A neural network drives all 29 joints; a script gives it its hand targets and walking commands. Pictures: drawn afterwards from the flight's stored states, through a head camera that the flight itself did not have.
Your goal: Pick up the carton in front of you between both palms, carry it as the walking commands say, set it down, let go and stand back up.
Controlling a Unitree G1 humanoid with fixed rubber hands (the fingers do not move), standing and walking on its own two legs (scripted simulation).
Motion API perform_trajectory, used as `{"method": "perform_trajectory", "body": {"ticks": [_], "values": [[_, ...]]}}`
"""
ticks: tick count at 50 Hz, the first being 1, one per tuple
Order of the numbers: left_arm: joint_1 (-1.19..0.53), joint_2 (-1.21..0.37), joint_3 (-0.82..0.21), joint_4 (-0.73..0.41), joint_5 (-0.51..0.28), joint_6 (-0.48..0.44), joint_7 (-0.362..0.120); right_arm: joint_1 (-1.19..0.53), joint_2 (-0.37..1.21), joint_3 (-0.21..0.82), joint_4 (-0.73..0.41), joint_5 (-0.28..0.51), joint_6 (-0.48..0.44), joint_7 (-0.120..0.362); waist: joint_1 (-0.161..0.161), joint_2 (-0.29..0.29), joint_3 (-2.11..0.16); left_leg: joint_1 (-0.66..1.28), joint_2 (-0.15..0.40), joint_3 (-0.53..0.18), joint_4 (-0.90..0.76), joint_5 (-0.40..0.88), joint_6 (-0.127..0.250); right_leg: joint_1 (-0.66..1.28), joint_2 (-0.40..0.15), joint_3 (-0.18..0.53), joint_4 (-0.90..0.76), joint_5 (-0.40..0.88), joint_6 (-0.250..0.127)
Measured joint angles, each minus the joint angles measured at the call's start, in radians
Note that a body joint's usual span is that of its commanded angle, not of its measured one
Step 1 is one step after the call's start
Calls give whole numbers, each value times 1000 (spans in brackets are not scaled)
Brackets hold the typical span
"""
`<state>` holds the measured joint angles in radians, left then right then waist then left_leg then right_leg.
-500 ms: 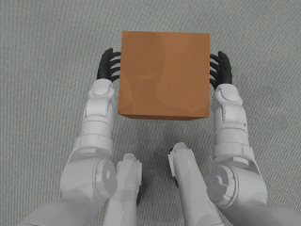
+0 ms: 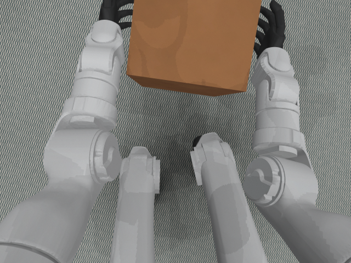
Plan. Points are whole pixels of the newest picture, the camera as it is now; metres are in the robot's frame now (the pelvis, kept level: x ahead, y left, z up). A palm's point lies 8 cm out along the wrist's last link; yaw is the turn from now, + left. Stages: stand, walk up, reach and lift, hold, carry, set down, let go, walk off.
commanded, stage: set down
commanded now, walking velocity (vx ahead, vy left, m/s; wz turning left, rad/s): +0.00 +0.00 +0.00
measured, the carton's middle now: (187, 44) +0.52 -0.08 -0.20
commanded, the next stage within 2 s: none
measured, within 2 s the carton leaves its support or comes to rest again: rests again in 0.92 s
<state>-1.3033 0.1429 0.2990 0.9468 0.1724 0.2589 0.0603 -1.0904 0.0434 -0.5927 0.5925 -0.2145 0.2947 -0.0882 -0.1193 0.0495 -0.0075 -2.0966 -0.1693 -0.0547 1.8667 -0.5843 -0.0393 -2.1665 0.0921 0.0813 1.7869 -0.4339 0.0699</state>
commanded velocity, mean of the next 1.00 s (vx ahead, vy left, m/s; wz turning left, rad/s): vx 0.00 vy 0.00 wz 0.00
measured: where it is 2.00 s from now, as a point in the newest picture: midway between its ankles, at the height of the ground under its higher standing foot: (176, 184)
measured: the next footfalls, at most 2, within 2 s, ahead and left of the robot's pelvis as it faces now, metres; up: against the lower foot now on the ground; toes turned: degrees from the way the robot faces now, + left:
none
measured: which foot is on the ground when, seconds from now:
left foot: down 0.00-1.00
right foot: down 0.00-1.00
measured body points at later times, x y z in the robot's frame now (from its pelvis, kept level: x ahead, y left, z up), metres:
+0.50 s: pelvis +0.01 +0.01 -0.07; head +0.38 +0.00 +0.18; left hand +0.59 +0.05 -0.24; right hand +0.49 -0.24 -0.23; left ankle +0.08 +0.11 -0.43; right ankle +0.13 -0.13 -0.43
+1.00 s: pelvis +0.00 +0.01 -0.08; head +0.37 +0.01 +0.17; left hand +0.58 +0.05 -0.27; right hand +0.49 -0.24 -0.26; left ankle +0.08 +0.11 -0.43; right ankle +0.13 -0.13 -0.43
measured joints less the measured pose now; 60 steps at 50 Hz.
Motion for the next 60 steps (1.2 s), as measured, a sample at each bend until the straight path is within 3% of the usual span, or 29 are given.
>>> {"method": "perform_trajectory", "body": {"ticks": [15,22,43,60], "values": [[-217,101,-187,104,-104,-8,42,-146,-75,-1,58,90,-28,-20,-35,-10,223,-124,-30,5,192,-28,2,-107,-17,-18,178,-36,19],[-223,122,-273,132,-146,-17,60,-152,-92,3,99,139,-41,-19,-47,-31,244,-131,-28,-4,258,-68,7,-109,-28,-43,232,-73,14],[-251,138,-271,249,-140,-61,51,-186,-137,24,240,115,-79,39,-59,-16,294,-134,-12,24,313,-69,38,-98,-50,-44,285,-85,20],[-285,128,-196,264,-70,-76,-19,-226,-186,-11,319,89,-99,89,-51,-26,336,-133,14,35,345,-68,58,-91,-60,-54,309,-85,18]]}}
